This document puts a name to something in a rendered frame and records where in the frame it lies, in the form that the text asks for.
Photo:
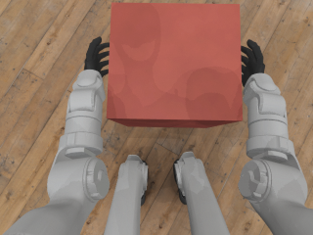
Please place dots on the robot left thigh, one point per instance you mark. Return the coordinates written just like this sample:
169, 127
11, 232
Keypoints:
125, 212

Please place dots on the robot left forearm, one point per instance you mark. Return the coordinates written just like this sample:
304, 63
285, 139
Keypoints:
82, 137

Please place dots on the carton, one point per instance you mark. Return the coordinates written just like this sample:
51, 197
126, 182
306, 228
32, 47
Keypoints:
175, 65

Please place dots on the right robot hand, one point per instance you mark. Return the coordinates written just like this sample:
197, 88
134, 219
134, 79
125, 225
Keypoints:
253, 62

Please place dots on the left robot shin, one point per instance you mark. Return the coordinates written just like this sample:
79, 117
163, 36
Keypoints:
131, 158

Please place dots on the left robot upper arm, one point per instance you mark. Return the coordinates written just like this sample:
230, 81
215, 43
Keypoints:
74, 187

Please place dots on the left robot hand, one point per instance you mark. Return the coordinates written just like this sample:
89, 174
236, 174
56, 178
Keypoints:
93, 58

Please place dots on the right robot upper arm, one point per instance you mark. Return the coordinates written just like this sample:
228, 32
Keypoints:
278, 193

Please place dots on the robot right forearm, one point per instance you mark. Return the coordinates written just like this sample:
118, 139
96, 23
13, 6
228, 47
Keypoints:
267, 122

